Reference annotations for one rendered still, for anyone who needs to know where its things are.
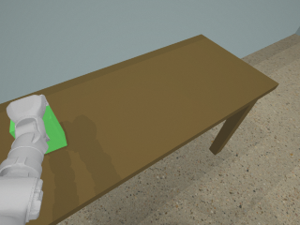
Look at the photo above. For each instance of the table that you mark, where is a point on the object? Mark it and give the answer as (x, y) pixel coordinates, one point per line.
(122, 119)

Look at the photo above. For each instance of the sponge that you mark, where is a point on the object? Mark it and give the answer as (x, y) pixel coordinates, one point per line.
(53, 129)

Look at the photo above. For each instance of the robot left hand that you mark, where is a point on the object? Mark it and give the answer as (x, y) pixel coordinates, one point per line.
(32, 105)

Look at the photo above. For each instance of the left robot forearm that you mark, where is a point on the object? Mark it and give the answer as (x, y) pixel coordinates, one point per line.
(27, 151)

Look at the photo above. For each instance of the robot left upper arm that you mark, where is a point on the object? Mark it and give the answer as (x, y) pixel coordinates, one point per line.
(20, 199)

